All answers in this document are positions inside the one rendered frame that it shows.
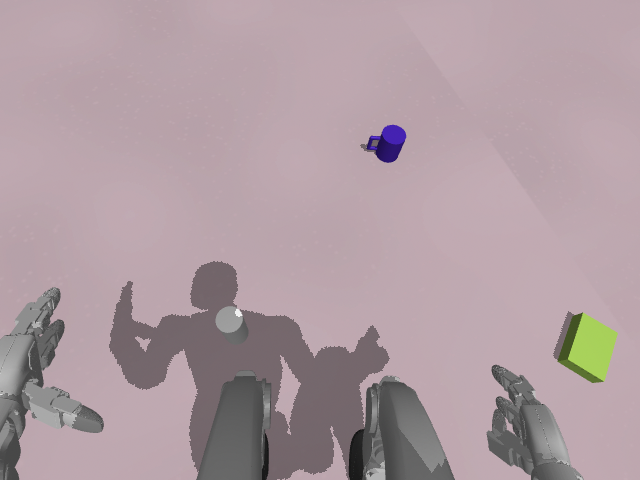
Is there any right robot hand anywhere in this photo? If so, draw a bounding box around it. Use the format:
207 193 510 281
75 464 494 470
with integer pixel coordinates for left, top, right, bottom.
487 365 571 475

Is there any left robot hand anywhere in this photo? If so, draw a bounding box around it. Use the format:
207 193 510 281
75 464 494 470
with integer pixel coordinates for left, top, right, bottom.
0 287 104 433

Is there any left robot arm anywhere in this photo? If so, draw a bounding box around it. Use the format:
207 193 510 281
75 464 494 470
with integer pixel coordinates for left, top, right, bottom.
0 398 26 480

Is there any right robot arm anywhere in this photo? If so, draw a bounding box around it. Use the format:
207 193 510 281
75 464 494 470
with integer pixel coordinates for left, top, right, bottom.
531 463 584 480

